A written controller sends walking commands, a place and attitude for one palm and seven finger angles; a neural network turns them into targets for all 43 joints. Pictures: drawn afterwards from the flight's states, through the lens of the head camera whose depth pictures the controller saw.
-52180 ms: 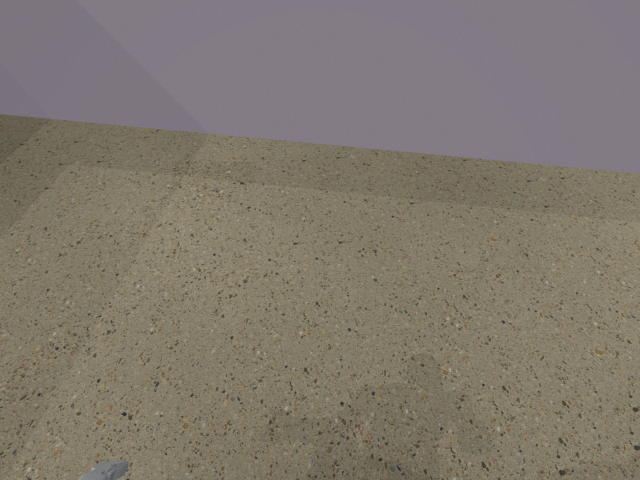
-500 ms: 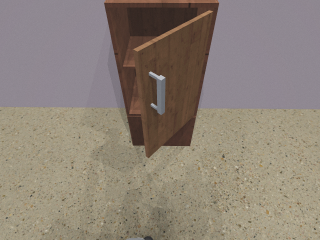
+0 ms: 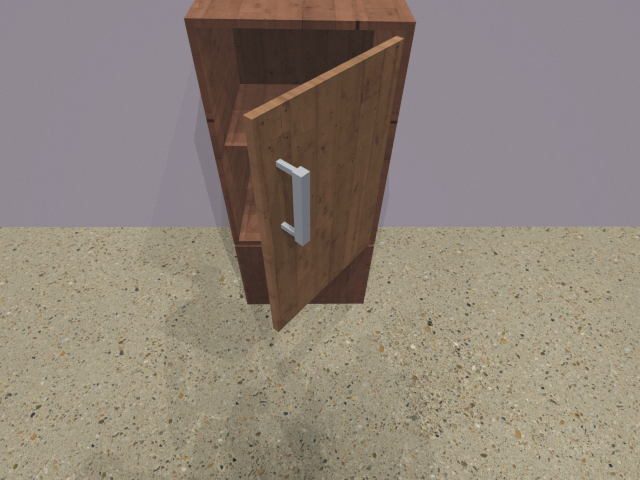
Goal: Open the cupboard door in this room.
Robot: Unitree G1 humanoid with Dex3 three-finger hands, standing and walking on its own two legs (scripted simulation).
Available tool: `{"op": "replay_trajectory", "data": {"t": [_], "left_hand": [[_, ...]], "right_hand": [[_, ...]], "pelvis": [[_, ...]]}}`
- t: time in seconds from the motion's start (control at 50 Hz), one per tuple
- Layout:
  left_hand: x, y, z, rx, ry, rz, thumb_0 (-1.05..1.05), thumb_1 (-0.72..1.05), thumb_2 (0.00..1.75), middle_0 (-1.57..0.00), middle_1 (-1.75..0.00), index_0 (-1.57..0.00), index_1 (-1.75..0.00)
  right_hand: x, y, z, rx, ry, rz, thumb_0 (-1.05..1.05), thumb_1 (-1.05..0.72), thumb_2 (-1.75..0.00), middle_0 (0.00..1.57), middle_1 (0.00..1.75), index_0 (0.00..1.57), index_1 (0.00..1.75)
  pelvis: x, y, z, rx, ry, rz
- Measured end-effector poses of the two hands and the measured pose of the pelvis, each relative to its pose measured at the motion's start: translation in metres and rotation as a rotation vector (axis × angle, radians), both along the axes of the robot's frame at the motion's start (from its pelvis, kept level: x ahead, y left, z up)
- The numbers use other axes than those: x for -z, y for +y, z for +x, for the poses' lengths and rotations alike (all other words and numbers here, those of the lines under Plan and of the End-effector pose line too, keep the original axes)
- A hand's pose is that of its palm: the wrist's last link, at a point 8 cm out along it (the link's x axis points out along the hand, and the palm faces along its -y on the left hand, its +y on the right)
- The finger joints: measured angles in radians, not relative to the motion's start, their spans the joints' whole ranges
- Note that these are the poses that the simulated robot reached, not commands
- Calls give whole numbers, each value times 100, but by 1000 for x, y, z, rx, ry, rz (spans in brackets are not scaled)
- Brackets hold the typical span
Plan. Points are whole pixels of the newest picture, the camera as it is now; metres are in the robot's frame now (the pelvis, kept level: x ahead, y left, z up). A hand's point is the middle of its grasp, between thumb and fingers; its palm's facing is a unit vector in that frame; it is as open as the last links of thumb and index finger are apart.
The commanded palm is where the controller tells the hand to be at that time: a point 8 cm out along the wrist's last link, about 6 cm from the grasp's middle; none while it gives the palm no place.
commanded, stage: look to check the result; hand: left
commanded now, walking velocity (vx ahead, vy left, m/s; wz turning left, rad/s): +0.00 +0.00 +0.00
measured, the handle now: (293, 203) +0.54 +0.07 +0.02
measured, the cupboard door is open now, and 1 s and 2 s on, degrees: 48 48 48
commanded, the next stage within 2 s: walk to a spot facing it in 0.54 s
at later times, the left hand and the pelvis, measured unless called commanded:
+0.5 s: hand out of the picture -0.04 +0.16 -0.17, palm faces +0.05 -0.98 -0.19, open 7.4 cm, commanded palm none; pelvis +0.01 +0.00 +0.00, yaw +0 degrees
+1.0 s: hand out of the picture +0.01 +0.18 -0.18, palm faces -0.06 -0.98 -0.21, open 7.4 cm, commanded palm none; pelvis +0.00 +0.00 -0.01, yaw -9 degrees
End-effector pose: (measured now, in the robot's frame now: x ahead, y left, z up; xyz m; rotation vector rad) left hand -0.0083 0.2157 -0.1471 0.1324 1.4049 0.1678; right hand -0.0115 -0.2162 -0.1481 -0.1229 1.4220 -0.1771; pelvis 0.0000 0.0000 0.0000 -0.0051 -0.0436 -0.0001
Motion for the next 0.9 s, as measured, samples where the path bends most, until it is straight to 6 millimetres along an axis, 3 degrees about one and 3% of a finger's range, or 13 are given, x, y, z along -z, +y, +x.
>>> {"op": "replay_trajectory", "data": {"t": [0.22, 0.36, 0.64, 0.9], "left_hand": [[-3, -2, -33, -29, 109, 4, 0, 91, 90, -20, -29, -20, -29], [-5, -5, -42, -35, 136, 0, 0, 90, 90, -20, -29, -20, -29], [-2, -10, -22, -22, 87, -5, 0, 90, 90, -20, -29, -20, -29], [4, 0, -3, 29, 101, -5, 0, 90, 90, -20, -29, -20, -29]], "right_hand": [[1, -2, 7, -11, 19, 3, 1, -92, -90, 20, 30, 20, 30], [1, -6, 15, -16, 10, -3, 1, -92, -90, 20, 30, 20, 30], [0, -12, 27, -20, -18, -13, 1, -92, -90, 20, 30, 20, 30], [1, -18, 16, 79, -36, -52, 1, -91, -90, 20, 30, 21, 30]], "pelvis": [[0, -2, 5, 3, -1, 6], [-1, -3, 7, 5, 0, 8], [-1, -6, 11, 8, -1, 12], [6, -4, 11, 95, 7, -3]]}}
